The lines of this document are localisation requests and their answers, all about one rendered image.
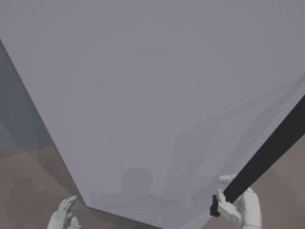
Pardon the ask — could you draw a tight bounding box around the handle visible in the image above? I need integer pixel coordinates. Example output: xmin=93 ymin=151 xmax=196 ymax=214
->
xmin=210 ymin=94 xmax=305 ymax=218

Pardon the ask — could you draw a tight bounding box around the fridge door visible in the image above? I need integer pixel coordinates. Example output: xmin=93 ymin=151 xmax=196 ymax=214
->
xmin=0 ymin=0 xmax=305 ymax=229

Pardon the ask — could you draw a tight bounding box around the robot left hand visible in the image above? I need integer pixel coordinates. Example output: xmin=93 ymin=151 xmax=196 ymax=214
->
xmin=47 ymin=196 xmax=82 ymax=229

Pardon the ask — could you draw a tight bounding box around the robot right hand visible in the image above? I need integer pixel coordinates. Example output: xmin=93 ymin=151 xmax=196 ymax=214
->
xmin=216 ymin=174 xmax=263 ymax=229

